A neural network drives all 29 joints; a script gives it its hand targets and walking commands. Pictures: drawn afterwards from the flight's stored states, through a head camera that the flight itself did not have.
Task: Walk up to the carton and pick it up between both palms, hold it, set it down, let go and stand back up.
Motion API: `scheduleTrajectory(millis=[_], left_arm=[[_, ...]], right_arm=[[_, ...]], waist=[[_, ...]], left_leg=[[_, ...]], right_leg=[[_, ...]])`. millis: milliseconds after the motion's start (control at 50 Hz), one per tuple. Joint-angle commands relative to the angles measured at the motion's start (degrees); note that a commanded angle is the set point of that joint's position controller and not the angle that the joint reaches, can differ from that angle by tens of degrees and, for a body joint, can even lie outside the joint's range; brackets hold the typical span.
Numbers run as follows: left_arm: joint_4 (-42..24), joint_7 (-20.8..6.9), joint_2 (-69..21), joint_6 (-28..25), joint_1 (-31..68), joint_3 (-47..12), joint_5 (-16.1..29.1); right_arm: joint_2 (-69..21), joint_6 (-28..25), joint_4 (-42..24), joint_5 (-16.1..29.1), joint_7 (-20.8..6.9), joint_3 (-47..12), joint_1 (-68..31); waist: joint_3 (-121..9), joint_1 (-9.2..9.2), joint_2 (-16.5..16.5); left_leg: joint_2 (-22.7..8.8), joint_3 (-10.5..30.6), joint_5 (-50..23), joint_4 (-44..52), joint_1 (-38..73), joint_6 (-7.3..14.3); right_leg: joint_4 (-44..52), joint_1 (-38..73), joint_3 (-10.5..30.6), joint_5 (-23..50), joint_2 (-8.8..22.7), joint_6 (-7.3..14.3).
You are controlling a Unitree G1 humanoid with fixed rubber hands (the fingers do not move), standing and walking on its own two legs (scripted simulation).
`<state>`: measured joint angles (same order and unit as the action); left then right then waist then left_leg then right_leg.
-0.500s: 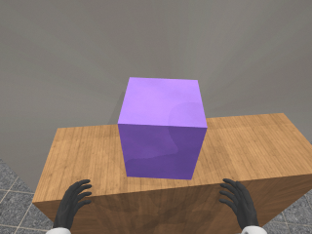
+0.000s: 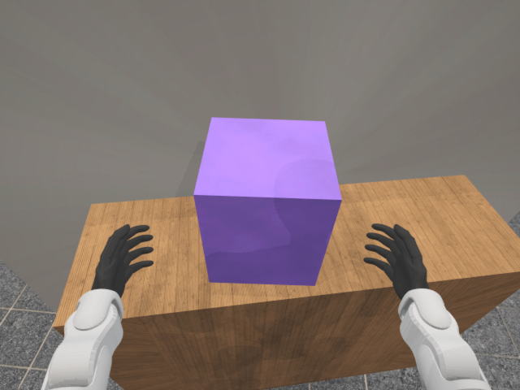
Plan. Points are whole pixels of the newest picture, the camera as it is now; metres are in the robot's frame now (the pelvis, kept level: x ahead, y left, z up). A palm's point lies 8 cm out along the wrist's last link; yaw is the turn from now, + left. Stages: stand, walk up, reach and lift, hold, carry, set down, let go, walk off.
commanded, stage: reach and lift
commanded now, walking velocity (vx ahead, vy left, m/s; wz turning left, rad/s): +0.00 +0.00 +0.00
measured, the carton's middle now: (265, 204) +0.46 +0.01 +0.03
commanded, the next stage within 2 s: none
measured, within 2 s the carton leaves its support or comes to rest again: neither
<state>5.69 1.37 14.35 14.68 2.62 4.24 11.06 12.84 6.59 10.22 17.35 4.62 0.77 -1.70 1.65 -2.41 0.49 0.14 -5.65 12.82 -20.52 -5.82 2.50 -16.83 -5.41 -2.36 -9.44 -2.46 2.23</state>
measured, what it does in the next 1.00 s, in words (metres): stands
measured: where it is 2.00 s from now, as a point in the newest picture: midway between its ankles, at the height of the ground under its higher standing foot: outside the picture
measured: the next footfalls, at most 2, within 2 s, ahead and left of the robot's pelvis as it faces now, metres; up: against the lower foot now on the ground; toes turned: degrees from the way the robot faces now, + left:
none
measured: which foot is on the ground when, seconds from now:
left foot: down 0.00-1.00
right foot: down 0.00-1.00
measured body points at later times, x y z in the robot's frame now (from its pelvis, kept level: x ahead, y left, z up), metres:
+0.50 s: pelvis -0.01 -0.01 +0.00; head +0.01 -0.01 +0.45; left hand +0.36 +0.24 +0.11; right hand +0.38 -0.19 +0.10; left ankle -0.01 +0.08 -0.75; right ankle +0.00 -0.10 -0.75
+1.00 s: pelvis +0.00 -0.02 +0.00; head +0.02 -0.01 +0.45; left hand +0.42 +0.23 +0.15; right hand +0.43 -0.19 +0.14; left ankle -0.01 +0.08 -0.75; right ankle +0.00 -0.10 -0.75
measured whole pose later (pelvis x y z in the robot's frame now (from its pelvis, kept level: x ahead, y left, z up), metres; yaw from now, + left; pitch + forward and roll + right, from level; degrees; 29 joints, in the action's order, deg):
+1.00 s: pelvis +0.00 -0.02 +0.00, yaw +2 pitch +6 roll -1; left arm 34.5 0.2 22.7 26.9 44.5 6.0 13.6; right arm 16.6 19.2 37.1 20.7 7.5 0.5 -44.0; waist -3.7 -0.1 0.2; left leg -0.6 -3.7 12.0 -22.8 -16.7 1.4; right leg -18.4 -15.4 -4.4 -8.9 -3.1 3.2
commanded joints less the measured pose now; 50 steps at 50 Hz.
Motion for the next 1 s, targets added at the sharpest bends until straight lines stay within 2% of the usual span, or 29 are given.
scheduleTrajectory(millis=[0,80,240,440,780,800,840,920,980], left_arm=[[-9.96,-0.01,7.51,-0.06,21.60,2.99,0.91],[-8.14,0.35,9.20,0.89,28.11,3.36,1.80],[-5.60,0.12,12.58,4.66,38.29,6.44,1.80],[1.86,-1.06,15.23,8.77,49.78,7.66,1.47],[14.12,-1.04,20.06,8.58,69.60,6.32,1.63],[14.74,-1.01,18.31,8.56,65.88,5.05,1.80],[14.39,-1.36,19.19,9.02,68.60,5.07,1.83],[15.65,-1.05,21.35,9.30,73.84,5.10,2.78],[19.48,-0.40,21.98,7.86,77.92,4.31,3.74]], right_arm=[[7.46,0.31,-9.69,0.02,-0.63,4.30,-20.60],[8.16,1.74,-8.69,-0.30,-0.79,5.01,-27.09],[9.72,4.51,-5.78,0.40,0.60,4.16,-37.83],[10.25,8.10,0.25,1.28,2.07,3.51,-49.40],[12.40,9.50,11.45,2.23,2.48,3.69,-68.06],[12.46,9.43,14.19,2.84,2.45,3.10,-65.27],[13.74,9.39,14.98,3.18,2.66,3.33,-67.34],[14.69,9.34,14.21,3.12,2.99,3.53,-73.82],[14.17,9.60,16.79,3.53,2.46,2.73,-78.43]], waist=[[-15.35,0.57,-3.02],[-19.54,0.52,-2.69],[-27.58,0.03,-1.90],[-30.85,1.19,-1.44],[-39.45,1.87,-3.59],[-38.91,2.54,-4.98],[-39.94,2.87,-6.18],[-41.13,2.74,-3.52],[-41.97,1.97,-2.53]], left_leg=[[-2.55,6.48,-18.80,2.27,4.05,-3.06],[-2.53,6.14,-17.20,2.08,2.72,-2.52],[-2.23,5.27,-22.07,0.16,1.76,-2.12],[-1.69,5.07,-21.53,-0.30,-0.16,-1.70],[-0.82,5.43,-24.71,-2.08,-1.43,-2.91],[-0.62,5.41,-28.36,-2.16,-0.18,-2.99],[-0.70,5.44,-31.17,-3.10,2.00,-3.67],[-0.43,5.21,-28.13,-2.84,-0.06,-3.00],[-0.55,5.22,-25.25,-2.16,-3.28,-2.10]], right_leg=[[2.03,-0.80,5.61,6.17,2.09,1.64],[0.80,-0.44,5.68,6.87,2.16,1.14],[-1.65,3.14,5.94,13.65,1.98,0.02],[-2.64,5.94,5.74,18.86,2.44,-1.20],[-4.75,7.97,4.25,27.66,2.35,-2.36],[-4.87,7.49,3.32,29.83,1.55,-2.10],[-4.55,6.78,3.20,31.03,1.37,-1.94],[-4.60,7.34,2.68,30.17,1.23,-2.56],[-5.29,7.75,3.18,28.93,1.74,-2.99]])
